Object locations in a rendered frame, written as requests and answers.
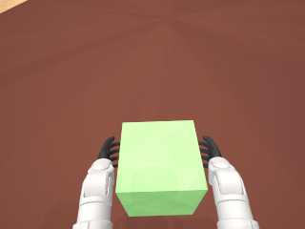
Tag carton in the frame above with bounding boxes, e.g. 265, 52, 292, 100
115, 120, 208, 217

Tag robot left hand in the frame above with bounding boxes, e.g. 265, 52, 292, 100
97, 136, 121, 168

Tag robot right hand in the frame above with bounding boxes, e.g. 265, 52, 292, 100
198, 135, 222, 169

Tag right robot forearm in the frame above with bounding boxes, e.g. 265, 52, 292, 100
208, 156, 260, 229

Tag left robot forearm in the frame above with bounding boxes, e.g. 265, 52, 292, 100
72, 158, 114, 229

